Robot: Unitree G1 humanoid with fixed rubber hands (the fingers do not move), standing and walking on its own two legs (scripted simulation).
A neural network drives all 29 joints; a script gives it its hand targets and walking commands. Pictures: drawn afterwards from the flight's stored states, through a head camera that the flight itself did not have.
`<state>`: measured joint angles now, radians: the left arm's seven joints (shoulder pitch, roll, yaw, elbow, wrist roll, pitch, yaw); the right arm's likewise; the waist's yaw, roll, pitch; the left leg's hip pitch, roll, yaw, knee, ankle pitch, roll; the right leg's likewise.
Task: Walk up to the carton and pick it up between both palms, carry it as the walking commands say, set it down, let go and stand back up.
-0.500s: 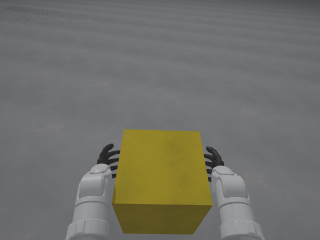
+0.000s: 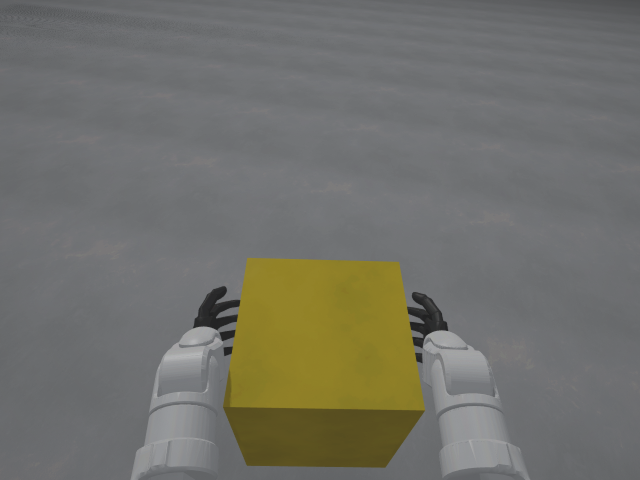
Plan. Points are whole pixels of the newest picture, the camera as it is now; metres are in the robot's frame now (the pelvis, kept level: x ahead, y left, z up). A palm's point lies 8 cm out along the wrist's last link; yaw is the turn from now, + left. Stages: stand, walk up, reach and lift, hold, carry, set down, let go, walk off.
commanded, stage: carry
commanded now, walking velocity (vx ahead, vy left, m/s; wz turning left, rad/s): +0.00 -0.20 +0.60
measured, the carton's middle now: (319, 368) +0.29 +0.00 -0.03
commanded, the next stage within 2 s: none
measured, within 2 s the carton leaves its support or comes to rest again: neither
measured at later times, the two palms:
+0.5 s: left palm (226, 317) +0.30 +0.12 +0.08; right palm (456, 315) +0.30 -0.18 +0.08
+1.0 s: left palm (221, 361) +0.24 +0.12 +0.07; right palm (450, 316) +0.30 -0.17 +0.07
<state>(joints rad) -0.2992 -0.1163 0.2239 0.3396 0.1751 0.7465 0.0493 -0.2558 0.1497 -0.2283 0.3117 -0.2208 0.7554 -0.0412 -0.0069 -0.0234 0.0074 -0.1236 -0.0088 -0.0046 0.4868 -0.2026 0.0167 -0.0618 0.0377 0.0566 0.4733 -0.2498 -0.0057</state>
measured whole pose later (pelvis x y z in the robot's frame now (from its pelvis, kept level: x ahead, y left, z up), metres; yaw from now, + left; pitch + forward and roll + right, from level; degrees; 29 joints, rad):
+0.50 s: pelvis +0.00 -0.04 -0.01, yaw +2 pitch +4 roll +1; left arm -0.30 -0.14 0.14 -0.25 0.18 1.14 0.05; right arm -0.27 0.14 -0.17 -0.27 -0.10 1.16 -0.09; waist -0.01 -0.01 -0.03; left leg -0.50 0.01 0.00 0.94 -0.45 -0.01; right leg -0.36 0.05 0.00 0.59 -0.29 -0.06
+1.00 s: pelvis -0.01 -0.09 -0.01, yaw +12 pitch +5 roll -1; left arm -0.25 -0.15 0.13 -0.36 0.17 1.21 0.07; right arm -0.24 0.15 -0.16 -0.34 -0.09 1.22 -0.09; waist -0.01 -0.01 -0.01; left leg -0.45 0.02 -0.15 0.57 -0.22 -0.07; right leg -0.34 0.03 -0.06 0.54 -0.32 0.01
